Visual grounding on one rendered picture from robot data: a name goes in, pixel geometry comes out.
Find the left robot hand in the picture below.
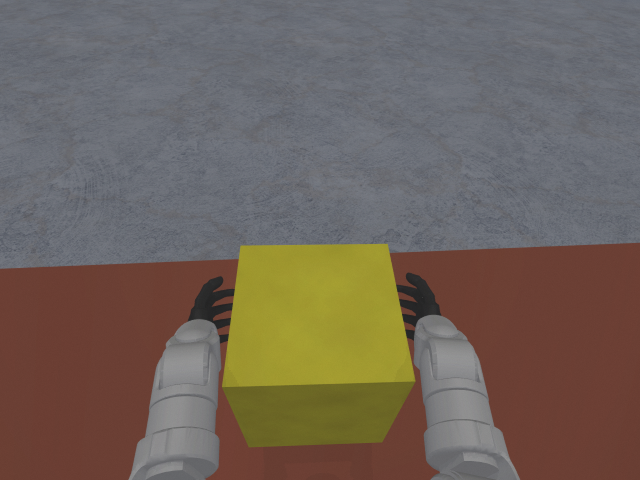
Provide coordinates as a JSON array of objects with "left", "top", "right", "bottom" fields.
[{"left": 188, "top": 276, "right": 235, "bottom": 343}]

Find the carton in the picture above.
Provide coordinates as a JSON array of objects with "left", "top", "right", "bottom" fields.
[{"left": 222, "top": 244, "right": 416, "bottom": 447}]

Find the left robot forearm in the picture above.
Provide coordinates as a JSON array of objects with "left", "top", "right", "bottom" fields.
[{"left": 128, "top": 319, "right": 221, "bottom": 480}]

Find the right robot hand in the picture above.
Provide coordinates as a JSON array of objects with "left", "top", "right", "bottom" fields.
[{"left": 396, "top": 273, "right": 441, "bottom": 341}]

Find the right robot forearm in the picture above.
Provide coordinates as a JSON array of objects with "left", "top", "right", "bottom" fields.
[{"left": 414, "top": 315, "right": 520, "bottom": 480}]

